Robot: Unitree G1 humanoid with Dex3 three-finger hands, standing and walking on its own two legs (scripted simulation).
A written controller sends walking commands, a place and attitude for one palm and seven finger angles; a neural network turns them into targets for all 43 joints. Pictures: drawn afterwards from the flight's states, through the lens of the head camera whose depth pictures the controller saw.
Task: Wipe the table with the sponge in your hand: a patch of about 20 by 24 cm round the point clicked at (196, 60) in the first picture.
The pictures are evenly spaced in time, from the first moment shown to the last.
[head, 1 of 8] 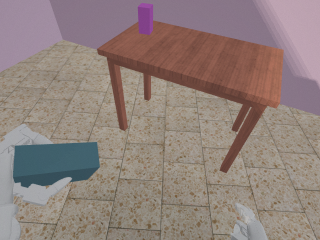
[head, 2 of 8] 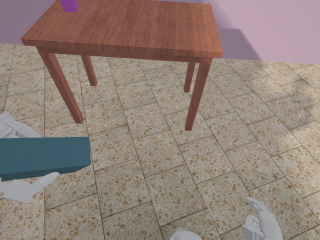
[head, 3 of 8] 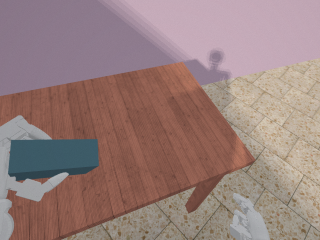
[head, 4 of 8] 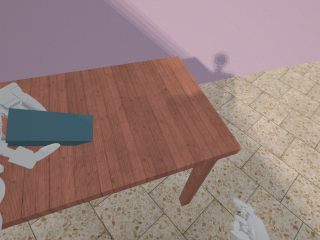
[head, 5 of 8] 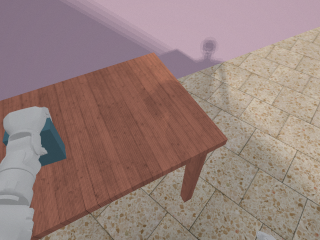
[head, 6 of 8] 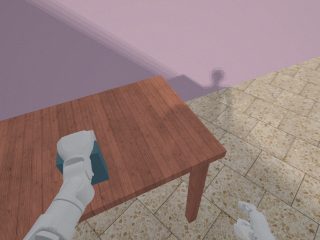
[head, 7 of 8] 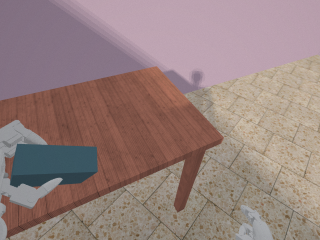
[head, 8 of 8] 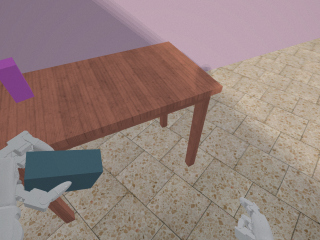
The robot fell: no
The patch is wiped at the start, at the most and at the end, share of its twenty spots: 0.00 1.00 1.00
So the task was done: yes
